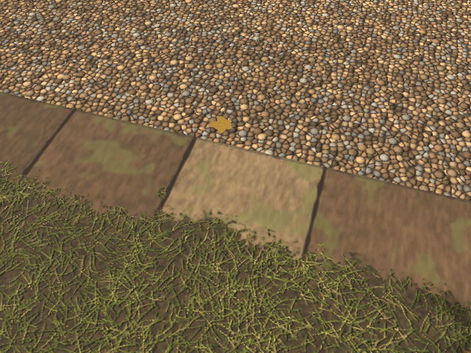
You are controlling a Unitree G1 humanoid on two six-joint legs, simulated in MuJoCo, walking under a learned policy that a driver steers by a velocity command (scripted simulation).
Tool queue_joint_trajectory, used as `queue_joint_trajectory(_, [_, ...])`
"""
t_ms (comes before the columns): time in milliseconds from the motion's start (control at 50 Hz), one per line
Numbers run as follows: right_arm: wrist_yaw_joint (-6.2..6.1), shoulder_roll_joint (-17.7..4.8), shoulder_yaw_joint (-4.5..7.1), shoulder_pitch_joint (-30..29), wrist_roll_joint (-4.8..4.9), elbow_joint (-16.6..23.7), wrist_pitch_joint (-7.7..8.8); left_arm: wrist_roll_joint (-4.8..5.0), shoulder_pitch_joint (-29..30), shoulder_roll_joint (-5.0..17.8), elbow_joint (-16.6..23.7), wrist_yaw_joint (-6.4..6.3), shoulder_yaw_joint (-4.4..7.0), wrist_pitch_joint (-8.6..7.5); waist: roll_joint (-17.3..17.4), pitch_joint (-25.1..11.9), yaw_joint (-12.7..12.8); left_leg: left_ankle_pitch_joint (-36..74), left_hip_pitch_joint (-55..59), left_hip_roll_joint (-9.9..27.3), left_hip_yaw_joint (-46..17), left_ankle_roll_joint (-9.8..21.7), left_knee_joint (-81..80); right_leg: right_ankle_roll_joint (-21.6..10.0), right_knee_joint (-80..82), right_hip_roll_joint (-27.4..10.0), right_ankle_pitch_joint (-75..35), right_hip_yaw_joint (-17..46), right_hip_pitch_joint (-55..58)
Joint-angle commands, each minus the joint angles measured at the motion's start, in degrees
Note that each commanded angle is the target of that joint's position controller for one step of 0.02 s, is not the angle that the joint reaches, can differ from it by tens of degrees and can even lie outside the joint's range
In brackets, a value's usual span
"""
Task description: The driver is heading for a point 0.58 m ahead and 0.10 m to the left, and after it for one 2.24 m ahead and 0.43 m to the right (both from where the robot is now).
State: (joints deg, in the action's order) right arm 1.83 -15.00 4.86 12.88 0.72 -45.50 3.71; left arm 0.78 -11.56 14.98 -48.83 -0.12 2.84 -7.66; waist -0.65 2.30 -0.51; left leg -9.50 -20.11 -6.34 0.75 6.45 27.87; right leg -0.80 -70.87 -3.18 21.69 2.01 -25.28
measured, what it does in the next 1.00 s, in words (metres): walks ahead, turning left: right foot, then left foot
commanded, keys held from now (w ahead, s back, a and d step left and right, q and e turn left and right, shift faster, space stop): w+q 0.68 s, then w+e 0.32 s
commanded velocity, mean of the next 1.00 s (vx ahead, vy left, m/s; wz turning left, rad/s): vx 0.50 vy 0.00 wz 0.41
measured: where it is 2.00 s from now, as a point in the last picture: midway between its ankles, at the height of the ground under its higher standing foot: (183, 187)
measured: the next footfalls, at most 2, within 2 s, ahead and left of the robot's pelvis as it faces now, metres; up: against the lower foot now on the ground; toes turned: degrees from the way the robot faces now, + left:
right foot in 0.34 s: +0.38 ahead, -0.12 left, +0.00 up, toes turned +15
left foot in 0.86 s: +0.53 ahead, +0.24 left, +0.00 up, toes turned +28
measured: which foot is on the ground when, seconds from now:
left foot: down 0.00-0.36, up 0.38-0.84, down 0.86-1.00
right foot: up 0.00-0.32, down 0.34-0.86, up 0.88-1.00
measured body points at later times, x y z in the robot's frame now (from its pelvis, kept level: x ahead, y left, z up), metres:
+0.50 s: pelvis +0.28 -0.04 +0.00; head +0.30 -0.04 +0.45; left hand +0.34 +0.26 -0.09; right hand +0.45 -0.28 -0.11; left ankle +0.19 +0.07 -0.64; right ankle +0.34 -0.13 -0.73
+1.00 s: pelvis +0.49 +0.12 +0.00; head +0.52 +0.14 +0.45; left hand +0.43 +0.40 -0.13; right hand +0.74 -0.06 -0.09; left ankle +0.49 +0.22 -0.73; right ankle +0.48 -0.07 -0.64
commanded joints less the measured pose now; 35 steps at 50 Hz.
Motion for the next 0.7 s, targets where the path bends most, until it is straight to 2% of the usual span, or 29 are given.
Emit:
queue_joint_trajectory(20, [-0.67,-5.80,1.05,-0.76,0.01,4.87,1.01,-1.11,-1.29,6.40,4.89,-0.29,2.08,0.20,0.29,-5.52,2.34,14.35,10.40,16.07,-21.29,11.94,-14.93,1.29,6.13,-4.05,-3.32,2.68,-9.96])
queue_joint_trajectory(60, [-1.46,-7.85,1.54,1.00,0.06,4.81,1.12,-1.75,1.44,5.08,6.30,-0.63,1.77,1.03,1.10,-3.95,1.97,18.18,6.42,14.63,-17.85,11.69,-15.77,3.08,12.57,-3.37,-7.58,1.15,-9.95])
queue_joint_trajectory(100, [-2.17,-8.89,1.85,3.17,0.30,4.58,0.87,-1.87,6.30,4.20,8.00,-0.75,1.39,1.22,2.36,-2.83,0.33,17.24,4.81,12.50,-15.52,10.00,-15.52,4.00,21.57,-1.88,-15.27,0.38,-9.83])
queue_joint_trajectory(160, [-2.53,-8.77,1.84,5.82,0.67,4.36,0.25,-1.28,12.43,3.01,9.94,-0.21,0.83,0.92,4.73,-2.59,-2.42,11.58,4.35,10.23,-14.51,7.08,-13.85,3.73,34.51,1.26,-25.28,-0.09,-6.22])
queue_joint_trajectory(220, [-2.56,-8.74,1.81,8.18,0.94,3.80,-0.15,-0.48,16.16,4.29,11.94,0.45,1.07,0.45,6.05,-2.64,-3.91,7.72,7.59,11.83,-18.51,6.17,-11.20,3.17,39.83,2.79,-26.14,0.86,-4.72])
queue_joint_trajectory(280, [-2.99,-8.65,1.84,8.36,0.89,4.06,-0.67,-0.32,15.72,6.53,12.74,1.17,1.87,-0.54,7.28,-3.16,-2.83,6.33,12.93,13.90,-24.10,5.28,-6.18,1.50,43.63,3.43,-20.16,2.18,-2.75])
queue_joint_trajectory(300, [-3.10,-8.68,1.89,7.58,0.81,4.41,-0.85,-0.27,13.58,7.12,12.39,1.20,2.22,-0.87,8.38,-3.60,-1.50,7.65,13.50,13.93,-25.28,4.76,-4.29,0.61,44.60,3.61,-18.13,1.85,0.03])
queue_joint_trajectory(320, [-3.09,-7.85,1.58,6.28,0.75,5.04,-0.95,-0.47,8.85,8.03,11.23,1.00,2.86,-1.19,8.63,-5.44,1.20,10.72,12.78,12.07,-24.84,3.53,-0.44,-0.80,47.09,3.83,-18.68,0.88,6.72])
queue_joint_trajectory(340, [-2.82,-5.40,0.66,4.97,0.33,6.14,-0.72,-1.40,1.61,10.23,10.21,0.65,3.71,-1.46,6.85,-11.32,4.78,11.05,8.45,9.22,-21.92,1.57,9.88,-3.76,45.70,-1.32,-19.09,4.68,19.37])
queue_joint_trajectory(360, [-2.78,-2.08,-0.37,8.93,0.52,7.60,-0.31,-2.53,-7.44,14.88,9.35,0.13,4.93,-1.23,-3.82,-20.49,5.82,-1.59,-7.72,2.49,-14.36,-2.61,29.14,-10.73,45.56,-14.07,-15.49,21.41,40.93])
queue_joint_trajectory(380, [-2.79,-3.04,-0.87,13.49,1.46,8.34,0.06,-1.46,-10.37,14.34,7.58,0.62,5.01,-0.41,-19.16,-24.23,4.25,-24.97,-21.87,1.43,-11.37,-4.11,42.06,-16.00,51.00,-22.54,-2.87,42.46,48.54])
queue_joint_trajectory(400, [-2.72,-8.50,0.37,11.15,1.90,7.22,-0.16,-0.71,-7.59,9.08,8.91,0.54,3.65,0.05,-11.13,-16.47,5.03,-21.46,-26.83,5.37,-12.60,-4.60,48.03,-13.95,52.79,-21.06,5.43,38.92,42.41])
queue_joint_trajectory(420, [-2.65,-9.69,0.71,5.95,1.31,8.05,-0.61,-0.81,-5.03,6.86,9.48,0.30,2.93,0.75,-5.70,-10.07,5.41,-16.52,-27.07,7.47,-10.17,-4.93,49.11,-11.45,53.46,-18.53,3.20,29.83,34.68])
queue_joint_trajectory(440, [-2.50,-8.87,0.76,3.43,0.63,8.82,-0.82,-1.18,-2.26,6.04,9.34,0.33,2.46,1.15,-2.85,-5.50,4.02,-12.92,-25.14,9.16,-9.03,-5.08,46.69,-10.41,55.31,-15.82,-2.66,23.30,26.74])
queue_joint_trajectory(460, [-2.31,-8.05,1.00,2.63,0.35,9.16,-1.07,-1.42,-0.55,4.95,9.07,0.34,2.02,1.21,-3.44,-3.25,2.54,-10.67,-23.19,10.91,-8.91,-4.98,43.98,-9.66,56.91,-13.64,-6.93,18.51,21.86])
queue_joint_trajectory(500, [-1.85,-5.46,0.66,3.94,1.03,9.21,-1.78,-1.38,0.35,5.01,8.36,0.55,2.11,0.85,-5.61,-2.06,1.05,-8.68,-19.56,12.35,-7.29,-5.09,41.50,-9.45,59.90,-11.44,-11.88,11.51,16.61])
queue_joint_trajectory(580, [-1.83,-4.21,0.26,0.58,0.54,11.03,-2.28,-1.25,-1.06,7.86,6.36,0.52,3.17,0.26,-3.55,-1.82,1.17,-1.67,-22.72,13.39,-7.12,-6.34,34.21,-11.01,62.01,-12.38,-21.88,3.74,18.33])
queue_joint_trajectory(640, [-0.96,-3.73,-0.06,-3.15,0.67,11.61,-1.82,-1.09,-1.49,8.96,5.39,0.23,3.41,0.83,-3.20,-1.45,2.38,6.76,-21.93,13.12,-5.39,-6.24,24.78,-9.52,61.87,-11.22,-25.20,-2.54,20.58])
queue_joint_trajectory(700, [0.08,-2.16,-0.86,-9.48,0.49,13.25,-1.28,-0.49,-4.54,9.94,3.90,0.04,3.49,1.52,-2.52,0.25,5.09,10.53,-18.73,11.97,-2.40,-5.51,15.64,-8.62,61.73,-11.02,-24.37,-6.08,21.27])
Keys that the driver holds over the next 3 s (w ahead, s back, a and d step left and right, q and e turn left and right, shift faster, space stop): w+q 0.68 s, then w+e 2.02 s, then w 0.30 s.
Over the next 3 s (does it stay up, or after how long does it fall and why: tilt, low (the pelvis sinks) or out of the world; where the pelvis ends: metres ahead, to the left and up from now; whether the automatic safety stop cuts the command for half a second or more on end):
stays up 1.55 -0.04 0.00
